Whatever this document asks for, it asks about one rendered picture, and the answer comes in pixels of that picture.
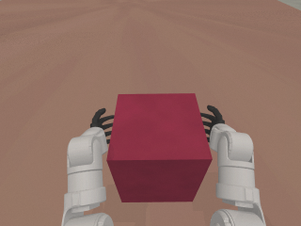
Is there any carton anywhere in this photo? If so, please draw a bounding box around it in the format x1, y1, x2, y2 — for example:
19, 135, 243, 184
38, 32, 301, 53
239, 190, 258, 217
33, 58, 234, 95
106, 93, 213, 202

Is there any right robot upper arm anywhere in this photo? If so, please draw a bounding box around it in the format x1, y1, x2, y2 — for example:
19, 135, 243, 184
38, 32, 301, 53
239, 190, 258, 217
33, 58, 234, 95
210, 208, 264, 226

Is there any left robot hand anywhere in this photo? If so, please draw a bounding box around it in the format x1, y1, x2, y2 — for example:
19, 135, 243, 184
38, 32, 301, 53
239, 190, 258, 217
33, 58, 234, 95
90, 108, 115, 144

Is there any right robot hand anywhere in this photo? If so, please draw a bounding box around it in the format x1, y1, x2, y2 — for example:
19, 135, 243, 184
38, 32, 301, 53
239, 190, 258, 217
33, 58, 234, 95
200, 105, 225, 142

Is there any robot left forearm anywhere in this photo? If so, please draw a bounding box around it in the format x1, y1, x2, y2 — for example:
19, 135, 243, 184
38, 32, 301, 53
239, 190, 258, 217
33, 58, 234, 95
61, 127, 108, 226

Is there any robot right forearm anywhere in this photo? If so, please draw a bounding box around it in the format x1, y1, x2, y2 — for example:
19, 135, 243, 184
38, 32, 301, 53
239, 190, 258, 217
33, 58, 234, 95
209, 123, 266, 226

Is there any left robot upper arm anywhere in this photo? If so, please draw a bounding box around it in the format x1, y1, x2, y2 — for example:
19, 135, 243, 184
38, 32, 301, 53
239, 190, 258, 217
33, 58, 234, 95
64, 213, 114, 226

